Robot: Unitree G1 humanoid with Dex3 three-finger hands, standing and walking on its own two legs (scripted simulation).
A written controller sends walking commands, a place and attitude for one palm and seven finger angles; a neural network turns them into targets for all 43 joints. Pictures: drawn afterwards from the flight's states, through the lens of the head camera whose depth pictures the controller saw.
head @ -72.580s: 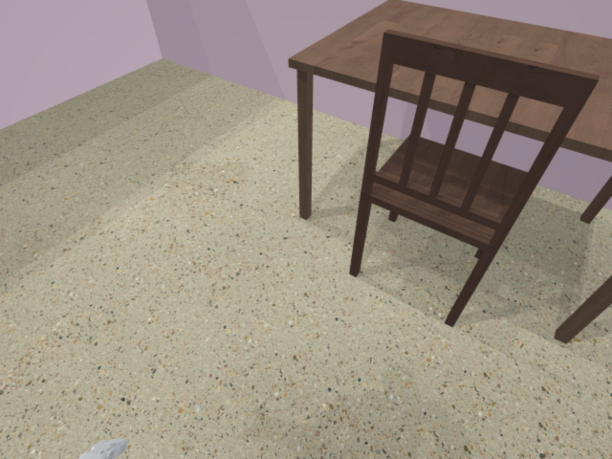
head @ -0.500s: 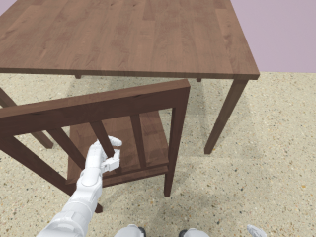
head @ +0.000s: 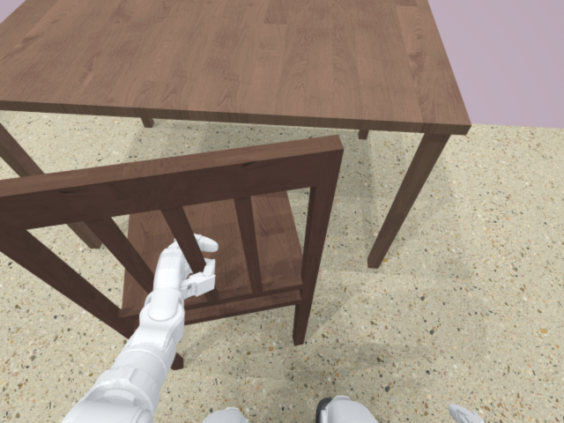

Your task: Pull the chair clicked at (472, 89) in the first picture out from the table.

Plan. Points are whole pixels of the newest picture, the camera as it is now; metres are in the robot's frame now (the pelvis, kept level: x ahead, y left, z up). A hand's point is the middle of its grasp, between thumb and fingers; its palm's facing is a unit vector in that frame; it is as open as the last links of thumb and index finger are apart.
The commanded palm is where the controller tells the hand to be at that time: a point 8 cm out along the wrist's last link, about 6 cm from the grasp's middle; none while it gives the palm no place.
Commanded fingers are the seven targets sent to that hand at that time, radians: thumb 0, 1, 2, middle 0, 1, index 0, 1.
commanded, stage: step backward, pulling the chair out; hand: left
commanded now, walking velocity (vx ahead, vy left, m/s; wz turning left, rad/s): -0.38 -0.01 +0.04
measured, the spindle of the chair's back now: (196, 260) +0.37 +0.14 -0.05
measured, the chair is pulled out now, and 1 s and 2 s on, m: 0.21 0.36 0.64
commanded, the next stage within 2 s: stop walking, hand still on the chair in 1.54 s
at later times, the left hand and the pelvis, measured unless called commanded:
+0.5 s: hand (199, 308) +0.29 +0.13 -0.06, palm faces -0.03 -0.98 -0.18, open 5.3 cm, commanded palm +0.28 +0.18 -0.06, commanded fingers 0.00 0.90 0.90 -0.50 -1.45 -0.50 -1.45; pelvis -0.05 +0.01 +0.00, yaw +0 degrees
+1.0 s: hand (210, 375) +0.19 +0.10 -0.05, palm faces -0.07 -0.98 -0.19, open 5.4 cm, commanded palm +0.17 +0.16 -0.06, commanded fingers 0.00 0.90 0.90 -0.50 -1.45 -0.50 -1.45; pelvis -0.16 +0.01 +0.01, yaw +1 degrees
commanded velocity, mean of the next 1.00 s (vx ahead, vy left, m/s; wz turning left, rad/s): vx -0.38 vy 0.00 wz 0.02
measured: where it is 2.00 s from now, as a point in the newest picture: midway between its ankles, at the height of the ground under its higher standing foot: outside the picture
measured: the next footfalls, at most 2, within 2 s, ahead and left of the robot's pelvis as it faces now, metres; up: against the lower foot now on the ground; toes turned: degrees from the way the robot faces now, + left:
left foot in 0.04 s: +0.00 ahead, +0.14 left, +0.00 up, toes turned +1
right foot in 0.64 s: -0.07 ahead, -0.12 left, +0.00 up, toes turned -3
